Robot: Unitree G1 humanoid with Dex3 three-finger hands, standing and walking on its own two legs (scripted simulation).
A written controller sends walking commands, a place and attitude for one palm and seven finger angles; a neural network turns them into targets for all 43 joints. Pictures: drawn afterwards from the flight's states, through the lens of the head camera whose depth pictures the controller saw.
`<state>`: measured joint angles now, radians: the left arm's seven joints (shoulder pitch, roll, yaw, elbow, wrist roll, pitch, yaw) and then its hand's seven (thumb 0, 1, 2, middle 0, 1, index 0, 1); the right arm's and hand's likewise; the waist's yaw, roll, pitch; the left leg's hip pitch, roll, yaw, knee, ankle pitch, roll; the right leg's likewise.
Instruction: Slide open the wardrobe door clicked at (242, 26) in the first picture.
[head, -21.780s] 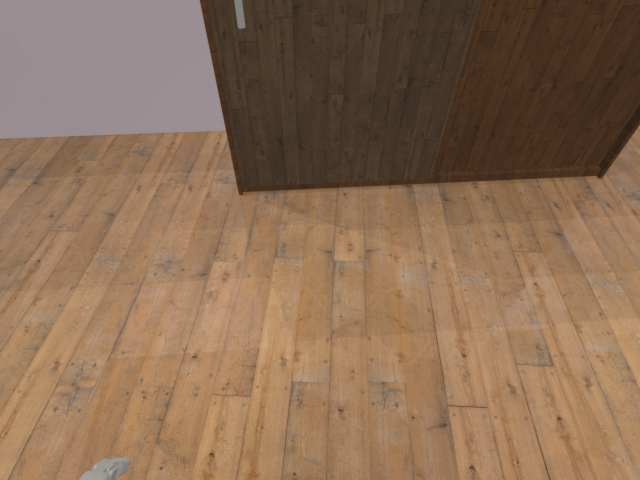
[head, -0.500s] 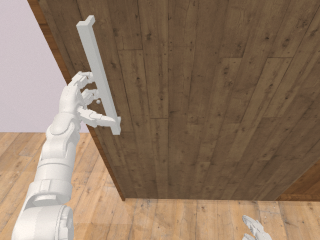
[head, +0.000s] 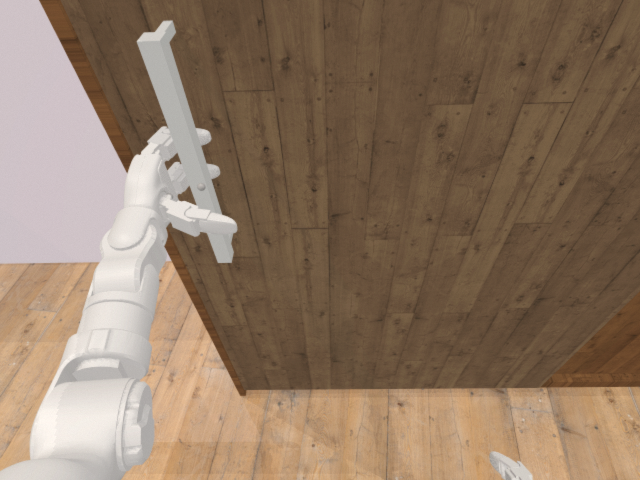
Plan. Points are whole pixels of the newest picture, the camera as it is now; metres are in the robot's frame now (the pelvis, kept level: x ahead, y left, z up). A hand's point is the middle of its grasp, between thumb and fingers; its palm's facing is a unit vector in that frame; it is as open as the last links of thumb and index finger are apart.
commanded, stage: slide the fingers in behind the handle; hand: left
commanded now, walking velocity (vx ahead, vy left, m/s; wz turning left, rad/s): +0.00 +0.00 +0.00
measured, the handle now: (201, 164) +0.47 +0.17 +0.16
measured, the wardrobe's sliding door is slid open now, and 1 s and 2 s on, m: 0.00 0.00 0.00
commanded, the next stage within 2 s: grip the handle and tug to test in 1.84 s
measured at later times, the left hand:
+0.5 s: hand (192, 193) +0.42 +0.17 +0.16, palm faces +0.03 -1.00 +0.00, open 13.9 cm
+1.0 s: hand (214, 193) +0.42 +0.14 +0.15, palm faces +0.02 -1.00 +0.00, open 14.0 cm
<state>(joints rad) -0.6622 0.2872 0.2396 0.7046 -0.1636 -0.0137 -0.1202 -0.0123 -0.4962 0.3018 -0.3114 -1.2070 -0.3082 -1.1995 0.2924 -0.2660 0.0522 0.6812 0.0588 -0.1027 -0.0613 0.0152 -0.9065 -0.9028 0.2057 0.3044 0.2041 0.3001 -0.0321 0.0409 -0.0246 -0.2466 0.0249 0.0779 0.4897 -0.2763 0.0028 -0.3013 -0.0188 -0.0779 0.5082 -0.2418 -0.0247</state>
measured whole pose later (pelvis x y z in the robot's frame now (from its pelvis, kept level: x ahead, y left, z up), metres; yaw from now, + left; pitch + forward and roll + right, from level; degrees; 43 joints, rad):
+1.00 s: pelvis +0.02 +0.01 +0.00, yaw +0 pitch +2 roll +0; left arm -0.57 0.20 0.17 0.53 -0.17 0.06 -0.07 -0.01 -0.50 0.30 -0.30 -1.20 -0.30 -1.20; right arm 0.25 -0.24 0.05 0.66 0.05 -0.09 -0.04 0.02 -0.91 -0.90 0.21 0.30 0.20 0.30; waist -0.01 0.04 -0.04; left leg -0.22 0.02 0.08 0.48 -0.30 0.01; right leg -0.28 -0.02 -0.07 0.49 -0.26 -0.01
